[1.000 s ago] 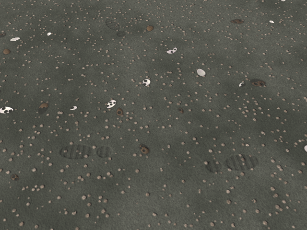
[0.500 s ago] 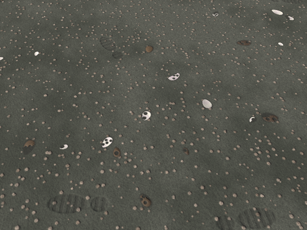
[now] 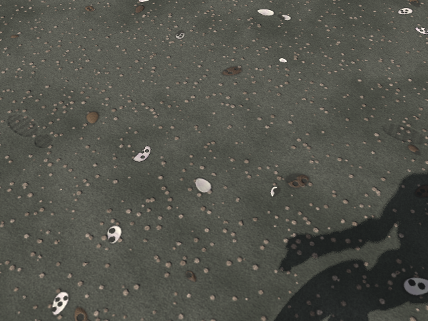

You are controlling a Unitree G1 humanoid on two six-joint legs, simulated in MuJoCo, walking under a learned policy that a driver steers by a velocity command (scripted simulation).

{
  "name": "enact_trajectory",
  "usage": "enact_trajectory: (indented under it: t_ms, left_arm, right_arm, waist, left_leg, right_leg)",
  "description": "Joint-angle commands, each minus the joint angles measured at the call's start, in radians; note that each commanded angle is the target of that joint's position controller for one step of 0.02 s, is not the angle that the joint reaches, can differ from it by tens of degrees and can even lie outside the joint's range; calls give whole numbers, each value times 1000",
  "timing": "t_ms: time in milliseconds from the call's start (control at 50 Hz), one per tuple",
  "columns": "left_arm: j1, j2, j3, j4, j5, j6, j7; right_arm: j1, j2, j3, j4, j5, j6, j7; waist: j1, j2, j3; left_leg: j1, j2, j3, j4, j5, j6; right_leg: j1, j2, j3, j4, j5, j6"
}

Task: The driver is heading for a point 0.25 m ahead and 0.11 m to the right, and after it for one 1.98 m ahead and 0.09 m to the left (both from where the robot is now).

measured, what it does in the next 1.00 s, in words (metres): walks ahead: left foot, then right foot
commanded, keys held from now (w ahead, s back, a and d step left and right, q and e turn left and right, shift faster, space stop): w+e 0.06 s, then e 0.48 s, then q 0.46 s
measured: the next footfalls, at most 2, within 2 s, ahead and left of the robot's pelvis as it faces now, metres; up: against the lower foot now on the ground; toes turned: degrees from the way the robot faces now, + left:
left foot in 0.46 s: +0.38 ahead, +0.06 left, +0.00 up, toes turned -19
right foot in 0.84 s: +0.22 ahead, -0.10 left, +0.00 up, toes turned -15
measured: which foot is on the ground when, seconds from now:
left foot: up 0.00-0.44, down 0.46-0.86, up 0.88-1.00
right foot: down 0.00-0.44, up 0.46-0.82, down 0.84-1.00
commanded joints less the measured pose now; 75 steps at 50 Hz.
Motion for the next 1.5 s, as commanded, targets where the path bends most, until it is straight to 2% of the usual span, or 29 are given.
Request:
enact_trajectory:
  t_ms: [20, 60, 160, 340, 420, 440, 460, 480, 500, 540, 560, 620, 680, 760, 820, 840, 860, 880, 920, 960, 1080, 1160, 1180, 1200, 1220, 1240, 1260, 1320, 1500]
  left_arm:
    - [169, 156, 42, 11, -18, 2, 21]
    - [137, 121, 27, 1, -33, -17, 26]
    - [221, 172, 30, 7, -33, -35, 28]
    - [328, 180, 31, -24, -21, 15, 52]
    - [225, 208, 39, -72, -15, 19, 53]
    - [181, 209, 38, -87, -30, 10, 45]
    - [189, 152, 21, -132, -49, -1, 39]
    - [349, 107, 19, -136, -69, 10, 50]
    - [415, 176, 30, -85, -12, 31, 59]
    - [274, 186, 32, -96, 2, 61, 44]
    - [217, 177, 31, -113, 0, 75, 30]
    - [247, 119, 8, -108, -16, 91, 9]
    - [243, 77, -22, -91, -5, 99, 18]
    - [164, 116, -29, -104, -16, 97, 37]
    - [214, 128, -29, -89, -15, 64, 51]
    - [219, 177, -23, -100, 0, 50, 61]
    - [187, 251, -3, -111, 1, 49, 68]
    - [121, 243, 2, -124, 6, 48, 66]
    - [28, 147, -25, -151, 1, 37, 71]
    - [10, 133, -30, -161, -7, 30, 77]
    - [122, 187, -4, -134, -6, 37, 62]
    - [101, 226, 15, -131, -16, 42, 47]
    - [114, 224, 17, -123, -19, 40, 46]
    - [141, 186, 9, -138, -13, 41, 43]
    - [81, 98, -19, -214, -10, 51, 49]
    - [31, 136, -15, -210, -5, 66, 59]
    - [32, 143, -11, -200, -18, 69, 54]
    - [70, 177, 1, -172, -6, 59, 39]
    - [20, 151, -11, -213, -10, 70, 38]
  right_arm:
    - [-81, -120, -19, -135, 3, -43, 9]
    - [-34, -106, -17, -128, -34, -8, 6]
    - [-119, -98, -13, -178, -30, 39, 10]
    - [-347, -136, 9, -285, -8, 40, 1]
    - [-198, -186, 2, -254, -3, 19, -15]
    - [-105, -198, -3, -235, -10, 6, -23]
    - [-5, -263, -15, -236, -19, -4, -36]
    - [-57, -314, -20, -271, -8, 16, -32]
    - [-47, -246, -11, -271, 15, 34, -21]
    - [-173, -152, 14, -304, 9, 56, -32]
    - [-200, -141, 22, -304, -3, 61, -34]
    - [-176, -156, 20, -268, -18, 49, -24]
    - [-188, -143, 31, -247, -15, 38, -8]
    - [-128, -233, -6, -230, -13, 73, 20]
    - [-118, -235, -20, -232, 5, 97, 22]
    - [-116, -194, -12, -246, 11, 94, 23]
    - [-157, -134, -1, -285, 28, 87, 23]
    - [-168, -176, -15, -281, 5, 88, 16]
    - [-68, -190, -37, -232, -2, 105, 16]
    - [-21, -180, -40, -216, -12, 117, 19]
    - [-144, -136, -18, -290, 3, 134, 51]
    - [-107, -146, -21, -303, 6, 123, 43]
    - [-87, -157, -23, -300, -5, 110, 35]
    - [-50, -250, -44, -300, -20, 94, 25]
    - [-3, -402, -79, -306, -3, 86, 29]
    - [83, -367, -81, -280, 12, 85, 28]
    - [25, -305, -62, -282, 12, 90, 22]
    - [-133, -232, -39, -319, 13, 106, 6]
    - [-57, -274, -56, -314, -1, 107, 8]
  waist:
    - [39, 46, -70]
    - [-13, 20, -69]
    - [-8, -24, -78]
    - [89, -91, -92]
    - [8, -105, -113]
    - [-53, -81, -141]
    - [-75, 55, -263]
    - [17, 247, -375]
    - [46, 102, -374]
    - [38, 53, -206]
    - [34, 107, -136]
    - [53, 131, -128]
    - [63, 154, -144]
    - [15, 183, -105]
    - [48, 128, -87]
    - [45, 30, -97]
    - [38, -186, -67]
    - [46, -227, -19]
    - [-34, -111, -26]
    - [-51, -130, -57]
    - [48, -180, -93]
    - [13, -169, -106]
    - [-11, -116, -114]
    - [-14, 81, -142]
    - [-26, 299, -118]
    - [-83, 170, -159]
    - [-45, 112, -100]
    - [17, 111, -74]
    - [-26, 111, -93]
  left_leg:
    - [-480, 36, -144, 122, 113, 13]
    - [-360, 57, -149, 33, 125, -16]
    - [-373, 19, -100, -122, 199, -69]
    - [-443, -63, -130, -417, 301, -39]
    - [-160, -114, -149, -648, 274, 16]
    - [6, -93, -158, -772, 429, 38]
    - [263, 148, -346, -751, 802, 97]
    - [392, 438, -647, -740, 1291, 272]
    - [314, 435, -638, -690, 1307, 306]
    - [102, 305, -458, -815, 759, 270]
    - [10, 217, -379, -866, 607, 227]
    - [-84, 133, -262, -889, 600, 202]
    - [-83, 105, -261, -912, 453, 185]
    - [-82, 110, -382, -926, 214, 190]
    - [-190, 80, -416, -903, 126, 111]
    - [-261, 35, -376, -831, 65, 57]
    - [-363, -114, -211, -660, 3, 10]
    - [-308, -144, -132, -407, -77, 4]
    - [-257, -131, -164, -143, -48, 7]
    - [-296, -113, -145, -74, -7, -6]
    - [-227, -86, -77, -378, -39, -26]
    - [-69, -119, -17, -641, 77, 10]
    - [22, -118, -54, -784, 230, 22]
    - [173, 47, -305, -867, 400, 62]
    - [212, 316, -652, -845, 898, 235]
    - [211, 324, -627, -825, 923, 327]
    - [167, 262, -533, -822, 837, 316]
    - [117, 104, -403, -841, 731, 215]
    - [117, 87, -527, -834, 501, 230]
  right_leg:
    - [403, -336, 522, -369, 187, -185]
    - [282, -273, 416, -380, 364, -162]
    - [256, -186, 291, -300, 870, -97]
    - [445, -189, 409, -171, 886, -28]
    - [368, -150, 468, -26, 886, 27]
    - [302, -103, 462, 85, 819, 58]
    - [158, -38, 397, 336, 420, 97]
    - [-33, 152, 247, 583, -501, 115]
    - [-43, 60, 245, 709, -475, 119]
    - [-92, -11, 207, 709, -331, 148]
    - [-73, -21, 213, 657, -282, 160]
    - [30, 17, 214, 540, -224, 165]
    - [117, -17, 165, 251, -230, 158]
    - [163, -11, 116, 33, -198, 136]
    - [324, -29, 135, -232, -63, 84]
    - [380, -166, 269, -319, -132, 51]
    - [326, -341, 479, -417, -243, -25]
    - [165, -454, 513, -439, -122, -97]
    - [118, -377, 346, -382, 206, -87]
    - [213, -330, 235, -324, 416, -60]
    - [367, -356, 172, -227, 499, -52]
    - [320, -357, 131, -105, 483, -3]
    - [258, -331, 88, -22, 373, 50]
    - [81, -256, 14, 196, 96, 121]
    - [-184, -65, 1, 351, -430, 178]
    - [-178, -95, 134, 503, -453, 172]
    - [-196, -112, 155, 547, -373, 167]
    - [-161, -118, 155, 484, -182, 172]
    - [-153, -80, 171, 284, -152, 189]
